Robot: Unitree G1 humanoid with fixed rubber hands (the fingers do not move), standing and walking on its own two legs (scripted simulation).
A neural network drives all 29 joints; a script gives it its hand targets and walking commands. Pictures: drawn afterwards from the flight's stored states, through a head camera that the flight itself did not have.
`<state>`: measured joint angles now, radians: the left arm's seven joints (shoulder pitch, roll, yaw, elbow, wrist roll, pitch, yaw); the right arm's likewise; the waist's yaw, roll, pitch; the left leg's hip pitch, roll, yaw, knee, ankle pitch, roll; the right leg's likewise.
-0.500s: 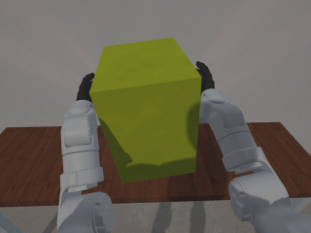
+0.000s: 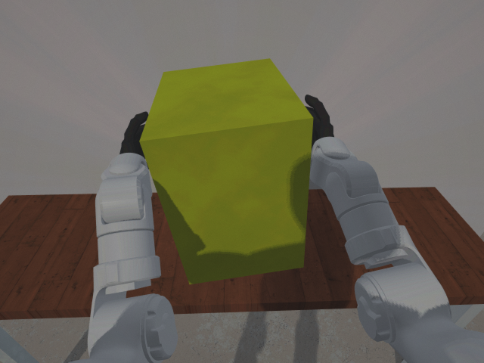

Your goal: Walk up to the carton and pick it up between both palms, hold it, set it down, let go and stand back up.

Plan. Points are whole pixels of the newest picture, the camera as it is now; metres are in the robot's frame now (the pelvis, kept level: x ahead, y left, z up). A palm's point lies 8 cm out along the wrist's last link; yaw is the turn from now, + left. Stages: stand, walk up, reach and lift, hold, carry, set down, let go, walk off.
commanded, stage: hold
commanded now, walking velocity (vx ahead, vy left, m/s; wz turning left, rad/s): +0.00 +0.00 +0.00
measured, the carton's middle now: (231, 166) +0.40 +0.00 +0.18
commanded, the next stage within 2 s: none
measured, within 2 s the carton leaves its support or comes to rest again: neither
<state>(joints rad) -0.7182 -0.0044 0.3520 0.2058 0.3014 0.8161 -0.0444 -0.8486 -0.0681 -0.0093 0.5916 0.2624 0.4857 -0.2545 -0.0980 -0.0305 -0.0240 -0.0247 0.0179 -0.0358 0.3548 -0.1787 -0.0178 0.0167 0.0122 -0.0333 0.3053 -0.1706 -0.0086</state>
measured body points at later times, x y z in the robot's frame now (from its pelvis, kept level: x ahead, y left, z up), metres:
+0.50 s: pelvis +0.00 +0.00 +0.00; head -0.07 +0.02 +0.44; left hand +0.38 +0.15 +0.23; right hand +0.38 -0.14 +0.25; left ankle +0.02 +0.13 -0.75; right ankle +0.01 -0.11 -0.75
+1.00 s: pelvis +0.00 +0.00 +0.00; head -0.08 +0.02 +0.44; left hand +0.37 +0.15 +0.23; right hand +0.38 -0.14 +0.25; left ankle +0.02 +0.13 -0.75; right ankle +0.01 -0.11 -0.75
